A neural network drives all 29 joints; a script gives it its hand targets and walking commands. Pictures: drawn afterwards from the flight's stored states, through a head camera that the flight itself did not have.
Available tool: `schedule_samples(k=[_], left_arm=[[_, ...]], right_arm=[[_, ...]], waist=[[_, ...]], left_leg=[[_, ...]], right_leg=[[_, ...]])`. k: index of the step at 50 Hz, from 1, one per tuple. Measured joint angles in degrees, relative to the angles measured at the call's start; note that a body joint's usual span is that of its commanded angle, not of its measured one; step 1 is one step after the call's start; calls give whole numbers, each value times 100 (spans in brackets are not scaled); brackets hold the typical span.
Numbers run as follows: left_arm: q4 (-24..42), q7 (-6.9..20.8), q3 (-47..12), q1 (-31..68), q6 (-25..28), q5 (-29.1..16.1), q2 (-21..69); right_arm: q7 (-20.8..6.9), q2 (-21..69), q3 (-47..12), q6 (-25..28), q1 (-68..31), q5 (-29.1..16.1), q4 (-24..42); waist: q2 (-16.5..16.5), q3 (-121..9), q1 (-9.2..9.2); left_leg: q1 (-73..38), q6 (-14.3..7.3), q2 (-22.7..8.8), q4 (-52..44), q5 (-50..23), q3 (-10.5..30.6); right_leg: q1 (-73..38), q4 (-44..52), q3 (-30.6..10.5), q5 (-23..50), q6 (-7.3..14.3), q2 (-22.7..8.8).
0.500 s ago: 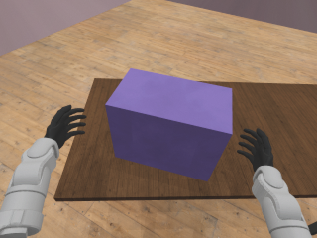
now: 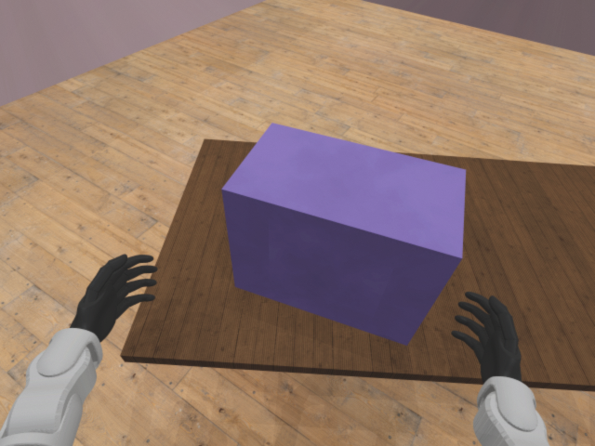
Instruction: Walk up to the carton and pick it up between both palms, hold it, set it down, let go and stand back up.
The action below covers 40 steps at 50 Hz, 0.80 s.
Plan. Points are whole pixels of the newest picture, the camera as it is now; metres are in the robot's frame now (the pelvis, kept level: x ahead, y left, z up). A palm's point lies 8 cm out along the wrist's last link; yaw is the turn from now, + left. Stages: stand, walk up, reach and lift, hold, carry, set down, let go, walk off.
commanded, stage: set down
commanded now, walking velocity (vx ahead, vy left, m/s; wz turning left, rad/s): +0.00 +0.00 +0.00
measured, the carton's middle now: (339, 233) +0.44 -0.02 +0.02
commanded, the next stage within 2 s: let go in 1.94 s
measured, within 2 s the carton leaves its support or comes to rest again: neither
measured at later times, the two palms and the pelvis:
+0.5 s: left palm (96, 374) +0.19 +0.28 +0.01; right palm (494, 398) +0.20 -0.21 +0.01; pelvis +0.02 -0.01 +0.00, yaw +0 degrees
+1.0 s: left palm (129, 401) +0.18 +0.25 -0.03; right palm (494, 427) +0.18 -0.22 -0.03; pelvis +0.01 -0.02 +0.00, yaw +0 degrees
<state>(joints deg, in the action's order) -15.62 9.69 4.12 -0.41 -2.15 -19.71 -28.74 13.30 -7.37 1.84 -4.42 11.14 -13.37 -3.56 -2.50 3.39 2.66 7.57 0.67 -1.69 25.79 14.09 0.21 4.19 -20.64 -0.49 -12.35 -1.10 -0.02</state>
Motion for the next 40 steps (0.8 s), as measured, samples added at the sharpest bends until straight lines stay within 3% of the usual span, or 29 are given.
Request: schedule_samples(k=[21, 34, 40], left_arm=[[483, -54, -110, -1356, 582, 171, 169], [55, -104, -111, -1638, 596, 560, 397], [-182, -187, -200, -1567, 517, 734, 616]], right_arm=[[-136, 100, -148, 567, 1051, 130, 127], [-325, 53, -372, 929, 1084, 284, -620], [-437, 3, -367, 1081, 890, 431, -1118]], waist=[[86, 148, 175], [196, 144, 145], [231, 148, 51]], left_leg=[[-251, 56, -37, -169, 48, 16], [-441, 93, -55, -260, 50, 0], [-465, 105, -69, -242, 38, -9]], right_leg=[[-236, 129, 19, -77, 51, 36], [-379, 137, 6, -117, 77, 52], [-379, 79, -5, -121, 90, 66]])
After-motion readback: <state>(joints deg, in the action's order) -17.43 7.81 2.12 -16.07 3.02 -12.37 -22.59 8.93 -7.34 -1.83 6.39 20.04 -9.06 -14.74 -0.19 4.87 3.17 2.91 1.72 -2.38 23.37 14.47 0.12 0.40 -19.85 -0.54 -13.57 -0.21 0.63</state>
